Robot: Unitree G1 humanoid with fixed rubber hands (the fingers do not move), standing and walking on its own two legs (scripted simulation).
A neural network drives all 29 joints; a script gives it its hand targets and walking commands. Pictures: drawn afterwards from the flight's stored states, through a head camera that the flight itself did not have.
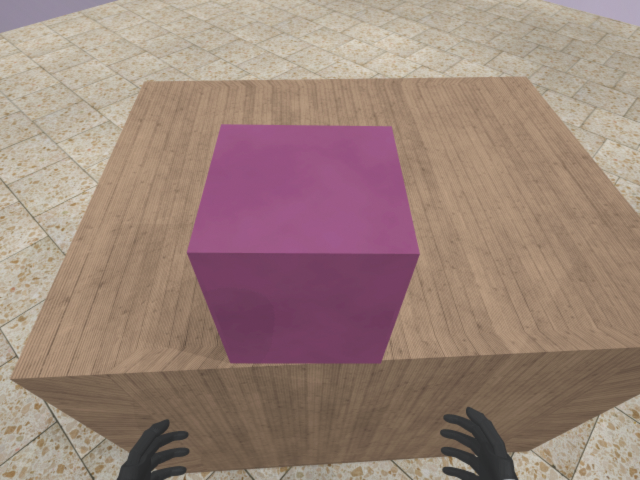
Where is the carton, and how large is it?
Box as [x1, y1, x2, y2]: [187, 124, 419, 363]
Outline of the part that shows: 221,124 189,242 187,254 230,362 380,363 419,254 391,126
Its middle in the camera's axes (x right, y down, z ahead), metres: -0.02 +0.01 +0.51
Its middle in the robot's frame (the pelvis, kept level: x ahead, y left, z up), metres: +0.40 +0.03 +0.07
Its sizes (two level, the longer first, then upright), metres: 0.210 0.200 0.250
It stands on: a pedestal, 0.73 m high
